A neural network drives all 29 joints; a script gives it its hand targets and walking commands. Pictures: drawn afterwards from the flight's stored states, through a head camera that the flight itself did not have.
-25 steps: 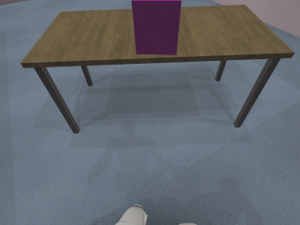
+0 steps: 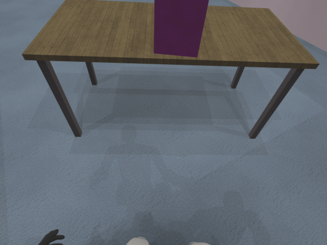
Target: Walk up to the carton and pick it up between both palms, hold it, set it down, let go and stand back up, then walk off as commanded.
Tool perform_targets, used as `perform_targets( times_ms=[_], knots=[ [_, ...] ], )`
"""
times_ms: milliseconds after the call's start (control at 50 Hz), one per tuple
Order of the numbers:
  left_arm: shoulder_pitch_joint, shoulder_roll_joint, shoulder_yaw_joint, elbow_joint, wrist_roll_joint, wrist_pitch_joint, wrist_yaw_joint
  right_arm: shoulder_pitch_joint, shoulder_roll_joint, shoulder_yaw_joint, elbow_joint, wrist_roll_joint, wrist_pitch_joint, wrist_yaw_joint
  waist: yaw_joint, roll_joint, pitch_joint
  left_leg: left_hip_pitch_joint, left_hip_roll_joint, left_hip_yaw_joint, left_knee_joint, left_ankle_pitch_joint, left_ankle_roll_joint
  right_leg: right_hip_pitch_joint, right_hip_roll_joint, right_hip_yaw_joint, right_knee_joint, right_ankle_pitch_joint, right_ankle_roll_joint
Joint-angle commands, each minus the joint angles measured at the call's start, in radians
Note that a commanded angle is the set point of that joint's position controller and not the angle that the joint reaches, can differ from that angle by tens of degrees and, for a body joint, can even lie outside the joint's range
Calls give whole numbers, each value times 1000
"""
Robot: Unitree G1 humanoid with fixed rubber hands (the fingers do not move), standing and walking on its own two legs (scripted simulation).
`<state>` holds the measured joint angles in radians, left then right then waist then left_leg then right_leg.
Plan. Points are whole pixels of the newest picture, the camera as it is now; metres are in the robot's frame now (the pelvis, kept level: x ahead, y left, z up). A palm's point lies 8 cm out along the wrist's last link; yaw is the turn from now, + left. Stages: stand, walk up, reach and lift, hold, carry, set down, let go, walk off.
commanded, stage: walk off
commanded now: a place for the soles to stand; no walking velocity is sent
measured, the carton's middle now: (179, 19) +1.03 -0.03 +0.08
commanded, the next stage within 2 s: stand in 0.44 s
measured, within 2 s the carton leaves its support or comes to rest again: neither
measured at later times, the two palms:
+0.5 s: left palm out of the picture +0.11 +0.33 -0.07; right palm out of the picture +0.08 -0.32 -0.10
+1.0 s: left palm out of the picture +0.13 +0.31 -0.06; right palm out of the picture +0.07 -0.34 -0.09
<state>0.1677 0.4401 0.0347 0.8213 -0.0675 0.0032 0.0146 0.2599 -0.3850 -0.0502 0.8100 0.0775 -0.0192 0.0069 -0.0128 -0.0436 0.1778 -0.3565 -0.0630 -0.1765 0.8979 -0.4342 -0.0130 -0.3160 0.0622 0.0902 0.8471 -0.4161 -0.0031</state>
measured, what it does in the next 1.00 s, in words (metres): stands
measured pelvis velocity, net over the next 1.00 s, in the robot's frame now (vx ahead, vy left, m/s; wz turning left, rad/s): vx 0.01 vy -0.02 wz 0.00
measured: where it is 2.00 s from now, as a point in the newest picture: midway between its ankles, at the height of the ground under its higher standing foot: outside the picture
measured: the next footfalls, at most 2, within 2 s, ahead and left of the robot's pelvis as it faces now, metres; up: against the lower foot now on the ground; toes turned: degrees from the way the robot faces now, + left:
none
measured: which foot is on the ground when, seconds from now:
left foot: down 0.00-1.00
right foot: down 0.00-1.00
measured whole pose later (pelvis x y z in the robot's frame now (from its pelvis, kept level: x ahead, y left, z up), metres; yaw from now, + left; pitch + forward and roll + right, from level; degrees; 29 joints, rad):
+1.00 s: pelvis +0.01 -0.02 +0.01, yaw +0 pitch -4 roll +0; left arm 0.10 0.44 0.03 0.91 -0.07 -0.02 0.01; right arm 0.21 -0.42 -0.05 0.95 0.08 -0.03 0.01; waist -0.01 0.03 0.09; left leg -0.33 -0.05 -0.18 0.78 -0.38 -0.03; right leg -0.31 0.06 0.08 0.78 -0.40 0.00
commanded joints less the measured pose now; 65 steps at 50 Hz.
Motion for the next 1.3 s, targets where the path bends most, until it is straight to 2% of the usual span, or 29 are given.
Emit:
perform_targets(
  times_ms=[0, 40, 60, 80, 160, 220, 260, 320, 360, 420, 440, 480, 500, 520, 540, 560, 600, 620, 700, 780, 820, 880, 940, 1020, 1040, 1060, 1120, 1200, 1280],
  knots=[
    [23, 263, 84, -21, 80, -56, 9, -135, -211, -59, -67, -90, -6, -8, 42, 102, -159, -47, 35, -75, -126, 216, 61, 72, -248, 314, -354, 108, -172],
    [-27, 257, 69, -15, 80, -57, 5, -96, -206, -63, -45, -96, -13, -14, 2, 128, -154, 78, 49, -46, -170, 266, 58, -32, -253, 302, -334, 170, -175],
    [-30, 234, 62, -28, 74, -53, 7, -107, -201, -53, -45, -91, -17, -5, -4, 172, -171, 109, 78, -96, -231, 312, 69, -24, -203, 233, -286, 272, -148],
    [-67, 203, 55, -27, 73, -50, 5, -117, -196, -48, -39, -89, -20, -9, 2, 131, -121, 76, 93, -147, -285, 304, 90, -47, -164, 172, -246, 254, -124],
    [-37, 184, 43, 3, 69, -41, 2, -156, -257, -51, -39, -93, -16, -1, 23, 189, -111, -7, 189, -324, -495, 133, 144, 28, -62, 49, -157, 58, -53],
    [-5, 191, 53, -3, 68, -36, 0, -191, -253, -44, -54, -95, -12, -2, 43, 214, -96, -106, 159, -274, -472, 48, 129, 97, -78, 66, -173, -18, -72],
    [-23, 206, 47, 6, 68, -43, -1, -183, -261, -48, -54, -94, -12, 1, 36, 166, -103, -93, 135, -250, -438, 89, 109, 116, -90, 115, -247, 19, -78],
    [-8, 264, 53, 18, 84, -61, 2, -176, -235, -53, -41, -83, -9, -12, 38, -8, -138, 11, 22, -54, -129, 247, 59, 26, -247, 323, -405, 189, -175],
    [-63, 269, 62, -6, 88, -68, 7, -105, -226, -59, -16, -81, -10, -15, 17, -105, -158, 86, 24, -6, -125, 217, 53, 9, -305, 324, -353, 314, -215],
    [-105, 210, 44, -22, 78, -53, -2, -71, -223, -58, 3, -94, -16, -8, -19, -15, -133, 185, 68, -67, -255, 296, 72, -108, -200, 195, -312, 300, -133],
    [-156, 206, 33, -3, 67, -38, -5, -49, -247, -32, 35, -95, -21, -5, 4, -46, -229, 180, 122, -87, -348, 208, 88, 20, -158, 159, -262, 166, -94],
    [-95, 154, 32, 33, 62, -34, -11, -139, -295, -49, 31, -103, -31, -14, 47, 58, -181, 21, 186, -189, -477, 110, 108, 94, -82, 63, -217, 46, -37],
    [-61, 151, 25, 42, 70, -29, -15, -172, -301, -37, 21, -112, -33, -18, 76, 57, -161, -13, 201, -245, -498, 45, 129, 93, -74, 59, -203, 22, -43],
    [-40, 142, 22, 52, 70, -33, -13, -189, -318, -34, 30, -114, -26, -20, 77, 128, -107, -51, 173, -198, -482, 13, 112, 92, -82, 82, -253, -5, -52],
    [-92, 166, 26, 38, 87, -35, -11, -164, -277, -28, 56, -102, -27, -19, 30, 37, -115, -62, 167, -187, -438, 31, 102, 129, -109, 106, -279, 96, -65],
    [-124, 159, 33, 22, 72, -33, -10, -164, -256, -9, 57, -100, -32, -17, 44, 98, -157, -39, 148, -150, -424, 144, 92, 135, -122, 104, -270, 160, -71],
    [-112, 202, 31, 42, 83, -43, -11, -171, -243, -16, 76, -79, -33, -15, 15, 25, -127, 60, 114, -66, -356, 250, 58, 26, -145, 189, -343, 132, -87],
    [-152, 196, 22, 39, 86, -42, -8, -165, -255, -7, 105, -93, -24, -14, -7, 94, -133, 94, 111, -68, -377, 242, 68, 20, -154, 193, -341, 128, -82],
    [-135, 183, 35, 36, 69, -41, -10, -186, -275, -12, 97, -101, -27, -15, 34, 70, -169, 47, 127, -110, -430, 255, 87, 85, -114, 125, -307, 147, -65],
    [-148, 201, 30, 55, 71, -32, -6, -174, -246, -11, 98, -92, -27, -21, -2, 85, -180, 91, 101, -62, -370, 325, 66, 69, -146, 169, -347, 202, -75],
    [-161, 191, 34, 55, 71, -34, -12, -140, -251, -13, 110, -101, -31, -24, 22, 7, -221, 104, 127, -94, -400, 332, 72, 120, -141, 132, -329, 230, -73],
    [-148, 150, 16, 87, 62, -40, -19, -168, -255, -4, 108, -91, -28, -24, 7, 81, -175, 74, 128, -103, -407, 304, 80, 99, -142, 145, -358, 243, -73],
    [-150, 140, 13, 80, 66, -38, -11, -159, -249, -10, 103, -100, -37, -26, 13, -2, -221, 125, 121, -70, -376, 406, 55, 107, -136, 137, -332, 281, -74],
    [-151, 169, 25, 79, 60, -31, -11, -134, -251, -8, 126, -90, -26, -20, 8, 79, -157, 62, 131, -92, -421, 292, 68, 68, -140, 144, -337, 155, -77],
    [-143, 175, 27, 92, 63, -26, -18, -161, -261, -1, 124, -94, -24, -20, 33, 97, -176, 71, 122, -101, -425, 251, 69, 96, -136, 146, -353, 130, -74],
    [-156, 175, 24, 77, 67, -27, -14, -134, -273, -8, 134, -93, -23, -20, 16, 6, -199, 77, 121, -101, -453, 222, 67, 115, -129, 134, -360, 130, -70],
    [-203, 180, 26, 75, 67, -35, -9, -204, -235, 10, 128, -98, -22, -13, 15, 73, -154, 88, 123, -57, -434, 190, 67, 45, -155, 169, -388, 120, -69],
    [-187, 220, 33, 95, 74, -36, -10, -117, -225, 1, 130, -93, -24, -14, 9, -14, -210, 128, 96, -41, -387, 332, 59, 96, -180, 195, -398, 131, -87],
    [-198, 169, 32, 79, 82, -31, -4, -174, -224, -6, 117, -99, -25, -21, 2, -11, -226, 151, 107, -14, -379, 361, 55, 84, -155, 153, -398, 184, -74]
  ],
)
